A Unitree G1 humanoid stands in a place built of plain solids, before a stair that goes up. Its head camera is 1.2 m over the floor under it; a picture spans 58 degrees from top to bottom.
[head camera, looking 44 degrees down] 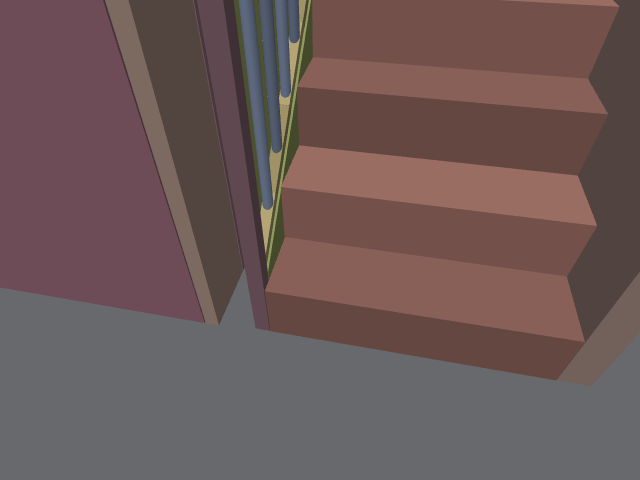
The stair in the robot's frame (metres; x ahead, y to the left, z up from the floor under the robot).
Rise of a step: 0.21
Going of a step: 0.24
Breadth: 0.89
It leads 11 degrees to the right of straight ahead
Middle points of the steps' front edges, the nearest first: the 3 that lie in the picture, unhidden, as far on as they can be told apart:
0.73 -0.27 0.21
0.96 -0.32 0.41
1.19 -0.36 0.62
